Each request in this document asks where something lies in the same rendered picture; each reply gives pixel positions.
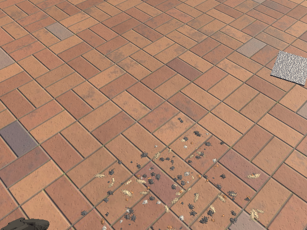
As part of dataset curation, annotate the left robot hand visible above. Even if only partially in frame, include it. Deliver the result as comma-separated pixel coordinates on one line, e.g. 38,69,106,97
0,218,50,230

